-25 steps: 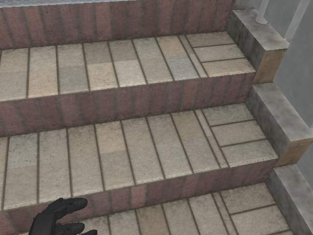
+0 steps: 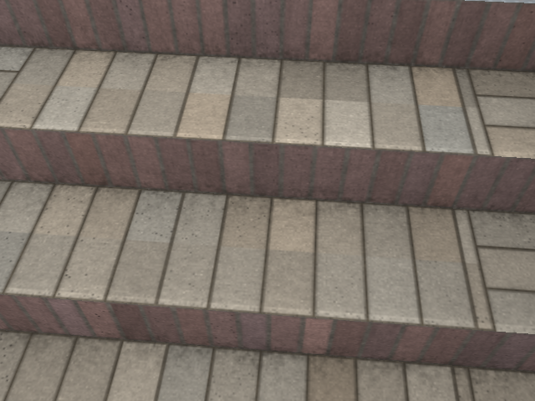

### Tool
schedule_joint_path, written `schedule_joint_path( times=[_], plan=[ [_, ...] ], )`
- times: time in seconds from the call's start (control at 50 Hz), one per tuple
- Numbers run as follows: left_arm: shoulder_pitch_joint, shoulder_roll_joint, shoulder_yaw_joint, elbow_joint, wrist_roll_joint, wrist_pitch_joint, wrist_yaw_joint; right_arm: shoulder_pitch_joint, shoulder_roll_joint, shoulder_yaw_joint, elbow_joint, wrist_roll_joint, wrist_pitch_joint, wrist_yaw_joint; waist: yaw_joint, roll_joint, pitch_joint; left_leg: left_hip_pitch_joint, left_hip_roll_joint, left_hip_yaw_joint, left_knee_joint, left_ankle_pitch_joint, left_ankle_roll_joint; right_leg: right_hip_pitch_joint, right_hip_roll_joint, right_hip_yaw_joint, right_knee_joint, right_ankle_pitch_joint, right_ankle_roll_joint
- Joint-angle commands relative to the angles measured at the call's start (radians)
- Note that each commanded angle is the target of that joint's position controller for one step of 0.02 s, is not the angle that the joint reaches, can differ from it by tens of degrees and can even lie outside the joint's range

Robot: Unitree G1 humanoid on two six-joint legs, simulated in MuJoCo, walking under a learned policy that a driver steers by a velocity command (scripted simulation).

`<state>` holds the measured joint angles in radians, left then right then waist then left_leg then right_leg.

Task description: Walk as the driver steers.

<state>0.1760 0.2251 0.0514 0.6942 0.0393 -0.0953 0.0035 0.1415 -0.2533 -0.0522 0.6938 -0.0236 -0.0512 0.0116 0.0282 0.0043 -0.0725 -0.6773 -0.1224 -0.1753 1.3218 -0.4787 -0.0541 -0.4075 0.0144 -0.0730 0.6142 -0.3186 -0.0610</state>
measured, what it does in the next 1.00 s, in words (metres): steps on the spot, turning left: left foot, then right foot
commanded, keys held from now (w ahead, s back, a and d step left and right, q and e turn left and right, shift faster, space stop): q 0.44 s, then no key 0.34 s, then w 0.06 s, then w+e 0.16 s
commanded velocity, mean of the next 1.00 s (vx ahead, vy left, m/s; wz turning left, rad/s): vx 0.04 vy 0.00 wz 0.36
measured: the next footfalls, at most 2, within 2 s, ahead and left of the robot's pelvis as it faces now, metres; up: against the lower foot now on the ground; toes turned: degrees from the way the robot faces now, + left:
left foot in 0.38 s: +0.04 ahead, +0.16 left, +0.00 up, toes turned +18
right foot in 0.76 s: +0.09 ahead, -0.08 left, +0.00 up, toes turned +20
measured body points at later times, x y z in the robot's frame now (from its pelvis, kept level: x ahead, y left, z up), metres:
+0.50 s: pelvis +0.02 +0.05 +0.00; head +0.04 +0.06 +0.45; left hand +0.13 +0.35 -0.08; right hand +0.24 -0.15 -0.09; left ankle +0.00 +0.15 -0.72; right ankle -0.03 -0.10 -0.61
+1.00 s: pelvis +0.07 +0.05 +0.00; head +0.08 +0.05 +0.45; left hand +0.04 +0.29 -0.13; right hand +0.30 -0.11 -0.11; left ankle +0.00 +0.14 -0.72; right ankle +0.05 -0.09 -0.72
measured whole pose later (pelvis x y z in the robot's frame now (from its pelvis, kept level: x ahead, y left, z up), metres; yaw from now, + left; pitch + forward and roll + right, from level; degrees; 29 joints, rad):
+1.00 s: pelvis +0.07 +0.05 +0.00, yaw +21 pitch +3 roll +0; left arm 0.34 0.17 0.03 0.78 0.03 -0.06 -0.04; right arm 0.20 -0.21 -0.04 0.70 -0.02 -0.06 0.03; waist 0.04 0.01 -0.04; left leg -0.32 -0.02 0.03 0.65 -0.40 0.11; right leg -0.23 -0.04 -0.02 0.59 -0.42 -0.03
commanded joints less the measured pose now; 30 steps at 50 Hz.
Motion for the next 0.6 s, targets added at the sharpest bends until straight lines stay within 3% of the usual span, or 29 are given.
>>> schedule_joint_path(
  times=[0.02, 0.04, 0.08, 0.14, 0.18, 0.2, 0.22, 0.24, 0.28, 0.3, 0.34, 0.36, 0.38, 0.4, 0.42, 0.44, 0.46, 0.48, 0.5, 0.52, 0.54, 0.58, 0.6],
  plan=[
    [-0.143, 0.012, -0.019, -0.105, -0.018, -0.011, 0.014, -0.042, -0.092, -0.036, -0.068, -0.021, 0.000, -0.040, -0.049, -0.036, -0.048, -0.250, 0.047, -0.003, 0.357, 0.111, -0.007, 0.184, -0.280, 0.303, -0.263, 0.283, -0.232],
    [-0.106, -0.013, -0.030, -0.093, -0.018, 0.010, 0.019, -0.093, -0.068, -0.024, -0.090, -0.021, 0.000, -0.044, -0.018, -0.031, -0.078, -0.305, 0.031, 0.033, 0.294, 0.110, -0.014, 0.259, -0.245, 0.248, -0.255, 0.234, -0.219],
    [-0.046, 0.024, -0.030, -0.081, -0.010, 0.025, 0.016, -0.096, -0.060, -0.025, -0.077, 0.003, -0.011, -0.036, 0.013, -0.086, -0.076, -0.348, 0.040, 0.042, 0.205, 0.123, -0.029, 0.342, -0.245, 0.207, -0.266, 0.213, -0.218],
    [0.009, 0.074, -0.022, -0.065, -0.008, 0.036, 0.006, -0.094, -0.071, -0.027, -0.064, -0.006, -0.040, -0.026, 0.034, -0.091, -0.076, -0.340, 0.060, 0.073, 0.100, 0.092, -0.046, 0.352, -0.299, 0.193, -0.300, 0.186, -0.254],
    [0.016, 0.086, -0.021, -0.048, -0.006, 0.045, -0.010, -0.105, -0.050, -0.016, -0.063, -0.011, -0.046, -0.021, 0.018, -0.081, -0.053, -0.319, 0.111, 0.097, -0.051, 0.110, -0.034, 0.338, -0.326, 0.168, -0.336, 0.123, -0.257],
    [-0.048, 0.100, -0.017, -0.073, -0.012, 0.013, -0.025, -0.050, -0.047, -0.014, -0.035, -0.027, -0.041, 0.002, -0.030, -0.077, -0.046, -0.170, 0.181, 0.121, -0.075, 0.167, -0.022, 0.248, -0.343, 0.111, -0.353, 0.174, -0.228],
    [-0.139, 0.110, -0.012, -0.093, -0.013, -0.003, -0.023, -0.020, -0.043, -0.005, -0.027, -0.030, -0.028, 0.019, -0.064, -0.091, -0.056, -0.012, 0.190, 0.175, -0.137, 0.146, -0.004, 0.137, -0.306, 0.036, -0.346, 0.214, -0.203],
    [-0.173, 0.132, -0.002, -0.103, -0.008, -0.010, -0.014, -0.034, -0.044, 0.001, -0.042, -0.026, -0.018, 0.037, -0.060, -0.105, -0.069, 0.087, 0.191, 0.195, -0.198, 0.113, 0.014, 0.112, -0.295, 0.014, -0.325, 0.282, -0.191],
    [-0.165, 0.142, 0.008, -0.084, 0.004, -0.036, 0.000, -0.047, -0.047, 0.007, -0.081, -0.016, -0.006, 0.052, -0.044, -0.098, -0.056, 0.103, 0.223, 0.162, -0.341, 0.095, 0.050, 0.193, -0.348, 0.017, -0.281, 0.324, -0.187],
    [-0.138, 0.148, 0.017, -0.064, -0.003, -0.040, 0.008, -0.036, -0.042, 0.011, -0.093, -0.011, -0.006, 0.056, -0.037, -0.082, -0.044, 0.102, 0.221, 0.169, -0.459, 0.081, 0.063, 0.246, -0.369, 0.024, -0.254, 0.296, -0.188],
    [-0.074, 0.184, 0.040, -0.021, 0.005, -0.020, 0.011, -0.026, -0.023, 0.011, -0.106, -0.003, -0.014, 0.057, -0.016, -0.082, 0.003, 0.167, 0.191, 0.222, -0.686, 0.244, 0.096, 0.274, -0.403, 0.026, -0.217, 0.216, -0.171],
    [-0.040, 0.159, 0.035, -0.007, 0.001, -0.010, 0.012, -0.026, -0.040, -0.002, -0.106, 0.006, -0.028, 0.049, -0.002, -0.067, -0.006, 0.239, 0.147, 0.247, -0.787, 0.338, 0.137, 0.263, -0.379, 0.007, -0.187, 0.151, -0.125],
    [0.006, 0.104, 0.022, 0.009, -0.003, -0.006, 0.014, -0.007, -0.068, -0.024, -0.099, 0.003, -0.044, 0.033, 0.003, -0.025, -0.040, 0.368, 0.121, 0.220, -0.858, 0.461, 0.190, 0.225, -0.327, -0.040, -0.096, 0.095, -0.055],
    [0.030, 0.009, 0.001, -0.048, -0.013, -0.008, 0.026, 0.054, -0.183, -0.062, -0.083, 0.004, -0.056, 0.007, 0.039, 0.175, -0.126, 0.563, 0.268, 0.006, -0.838, 0.999, 0.348, 0.095, -0.155, -0.181, 0.129, -0.045, 0.071],
    [-0.037, 0.014, -0.011, -0.148, -0.036, -0.021, 0.036, 0.170, -0.264, -0.085, -0.077, 0.030, -0.057, -0.008, -0.055, 0.304, -0.209, 0.814, 0.440, -0.364, -0.911, 1.048, 0.541, -0.199, 0.008, -0.117, 0.279, -0.295, 0.176],
    [-0.193, 0.055, -0.005, -0.178, -0.038, -0.020, 0.026, 0.292, -0.248, -0.094, -0.039, -0.004, -0.073, -0.002, -0.163, 0.241, -0.168, 0.852, 0.465, -0.394, -0.922, 0.999, 0.525, -0.371, 0.031, 0.033, 0.608, -0.393, 0.194],
    [-0.210, 0.053, -0.005, -0.162, -0.035, -0.019, 0.018, 0.256, -0.255, -0.099, -0.017, -0.021, -0.077, 0.009, -0.156, 0.184, -0.145, 0.815, 0.446, -0.302, -0.861, 0.953, 0.456, -0.497, 0.018, 0.111, 0.919, -0.353, 0.172],
    [-0.154, 0.126, 0.024, -0.118, -0.026, -0.017, 0.019, 0.201, -0.220, -0.086, -0.048, -0.020, -0.060, 0.011, -0.136, 0.116, -0.139, 0.710, 0.428, -0.237, -0.855, 0.944, 0.424, -0.506, 0.003, 0.148, 1.119, -0.290, 0.151],
    [-0.102, 0.154, 0.041, -0.105, -0.006, -0.019, 0.023, 0.094, -0.149, -0.052, -0.069, 0.000, -0.042, 0.014, -0.077, 0.070, -0.103, 0.571, 0.421, -0.190, -0.891, 0.908, 0.418, -0.458, -0.012, 0.177, 1.123, -0.184, 0.120],
    [-0.093, 0.146, 0.036, -0.108, 0.017, -0.019, 0.026, 0.013, -0.070, -0.014, -0.093, 0.015, -0.038, 0.015, -0.008, 0.023, -0.054, 0.420, 0.389, -0.138, -0.928, 0.784, 0.392, -0.374, -0.042, 0.191, 1.017, -0.118, 0.111],
    [-0.082, 0.118, 0.029, -0.115, 0.021, -0.011, 0.024, -0.038, -0.031, 0.010, -0.115, 0.018, -0.029, 0.009, 0.027, 0.039, -0.059, 0.356, 0.365, -0.115, -0.933, 0.737, 0.383, -0.307, -0.037, 0.177, 0.991, -0.086, 0.123],
    [-0.015, 0.107, 0.026, -0.078, 0.005, 0.004, 0.006, -0.072, -0.014, 0.028, -0.158, 0.009, -0.026, -0.008, 0.036, 0.050, -0.083, 0.318, 0.347, -0.098, -0.921, 0.698, 0.374, -0.256, -0.031, 0.168, 0.988, 0.005, 0.174],
    [0.020, 0.106, 0.024, -0.067, -0.004, 0.014, -0.008, -0.085, -0.042, 0.027, -0.173, 0.009, -0.027, -0.016, 0.036, 0.083, -0.085, 0.286, 0.327, -0.070, -0.923, 0.731, 0.374, -0.218, -0.011, 0.134, 0.991, 0.026, 0.200]
  ],
)
Velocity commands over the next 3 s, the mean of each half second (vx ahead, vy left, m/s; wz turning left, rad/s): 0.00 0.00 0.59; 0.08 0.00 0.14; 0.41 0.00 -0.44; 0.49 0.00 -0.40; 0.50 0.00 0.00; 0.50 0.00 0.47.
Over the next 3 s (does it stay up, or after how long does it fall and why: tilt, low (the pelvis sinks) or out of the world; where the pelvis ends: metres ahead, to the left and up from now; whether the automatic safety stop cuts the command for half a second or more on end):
stays up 1.10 0.16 0.53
